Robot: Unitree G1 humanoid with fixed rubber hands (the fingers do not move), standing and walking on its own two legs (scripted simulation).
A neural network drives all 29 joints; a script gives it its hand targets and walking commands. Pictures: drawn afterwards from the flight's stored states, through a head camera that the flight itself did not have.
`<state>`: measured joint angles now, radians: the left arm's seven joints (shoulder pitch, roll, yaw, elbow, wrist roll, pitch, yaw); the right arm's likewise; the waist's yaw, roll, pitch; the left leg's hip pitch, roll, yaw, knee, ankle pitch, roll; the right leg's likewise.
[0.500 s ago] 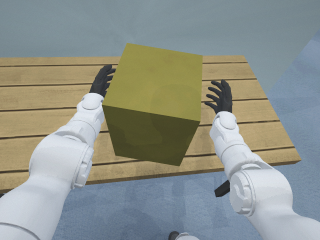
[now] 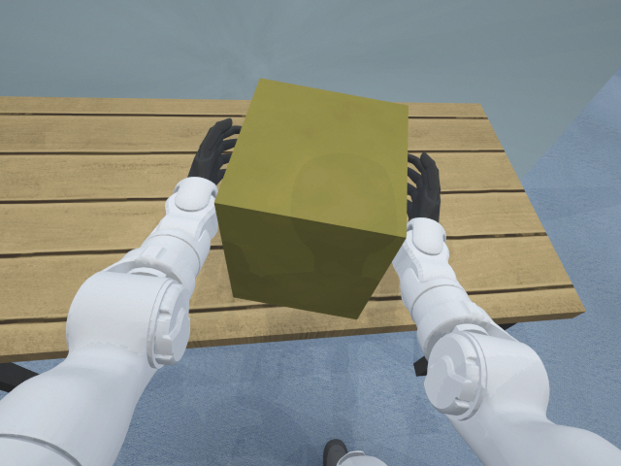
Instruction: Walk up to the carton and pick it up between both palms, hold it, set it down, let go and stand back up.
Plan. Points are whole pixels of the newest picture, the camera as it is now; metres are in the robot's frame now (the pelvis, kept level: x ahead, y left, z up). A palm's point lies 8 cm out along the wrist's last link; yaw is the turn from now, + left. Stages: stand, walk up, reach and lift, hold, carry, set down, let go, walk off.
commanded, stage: reach and lift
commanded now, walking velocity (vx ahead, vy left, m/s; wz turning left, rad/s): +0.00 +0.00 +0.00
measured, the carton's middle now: (312, 210) +0.45 -0.04 +0.02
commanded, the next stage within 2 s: none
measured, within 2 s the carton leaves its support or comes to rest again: leaves its support in 1.62 s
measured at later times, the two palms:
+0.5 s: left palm (207, 181) +0.47 +0.10 +0.07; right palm (422, 223) +0.40 -0.18 +0.06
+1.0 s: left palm (207, 181) +0.47 +0.10 +0.07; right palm (422, 223) +0.40 -0.18 +0.06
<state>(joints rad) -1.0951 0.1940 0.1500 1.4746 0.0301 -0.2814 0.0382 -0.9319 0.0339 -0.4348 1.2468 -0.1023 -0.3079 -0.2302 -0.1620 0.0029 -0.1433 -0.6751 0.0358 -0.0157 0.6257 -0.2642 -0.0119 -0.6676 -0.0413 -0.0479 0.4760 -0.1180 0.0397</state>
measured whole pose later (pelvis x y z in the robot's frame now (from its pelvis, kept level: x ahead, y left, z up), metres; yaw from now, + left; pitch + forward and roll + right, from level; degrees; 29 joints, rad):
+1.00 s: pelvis +0.03 +0.00 +0.02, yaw +1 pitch +9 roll -1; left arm -0.88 0.01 0.53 1.15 0.46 -0.25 -0.04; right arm -0.69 0.16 -0.70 0.98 -0.45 -0.43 -0.15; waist -0.12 -0.02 0.00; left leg -0.32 0.03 0.00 0.36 -0.20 -0.01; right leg -0.30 -0.05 -0.05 0.19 -0.05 0.05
